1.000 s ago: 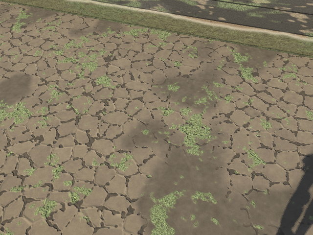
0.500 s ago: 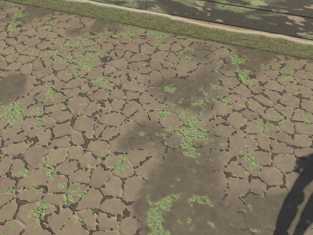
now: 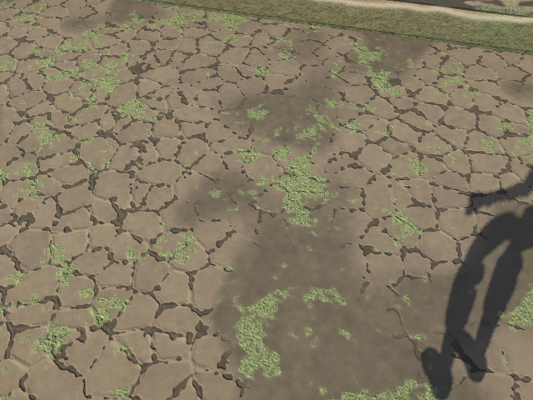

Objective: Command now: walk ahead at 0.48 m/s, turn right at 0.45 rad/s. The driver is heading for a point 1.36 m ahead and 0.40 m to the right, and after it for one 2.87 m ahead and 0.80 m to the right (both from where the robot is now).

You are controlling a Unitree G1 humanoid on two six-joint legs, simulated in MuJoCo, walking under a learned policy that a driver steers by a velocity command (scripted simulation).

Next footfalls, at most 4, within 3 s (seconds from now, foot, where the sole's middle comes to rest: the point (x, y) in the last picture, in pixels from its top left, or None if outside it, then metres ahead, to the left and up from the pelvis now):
0.36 right None -0.05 -0.11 -0.75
0.76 left None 0.04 0.04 -0.75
1.08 right None -0.04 -0.16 -0.75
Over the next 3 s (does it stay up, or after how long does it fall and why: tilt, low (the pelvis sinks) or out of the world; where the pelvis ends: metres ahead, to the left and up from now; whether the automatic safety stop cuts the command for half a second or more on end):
stays up -0.01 -0.06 0.00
